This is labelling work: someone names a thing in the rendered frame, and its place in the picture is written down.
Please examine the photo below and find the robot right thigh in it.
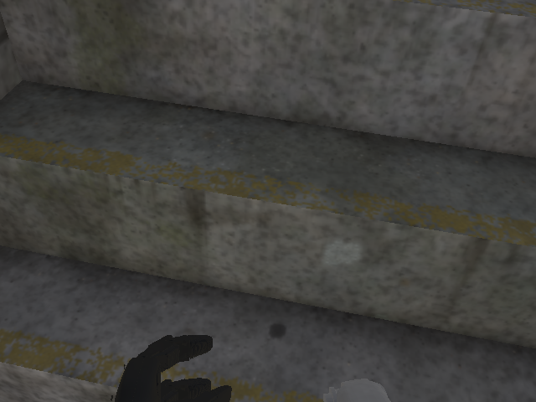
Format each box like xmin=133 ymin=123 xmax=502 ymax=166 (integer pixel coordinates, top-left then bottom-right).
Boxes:
xmin=323 ymin=379 xmax=391 ymax=402

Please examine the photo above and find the robot left hand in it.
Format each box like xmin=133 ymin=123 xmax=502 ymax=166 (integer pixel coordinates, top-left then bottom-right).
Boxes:
xmin=111 ymin=335 xmax=232 ymax=402

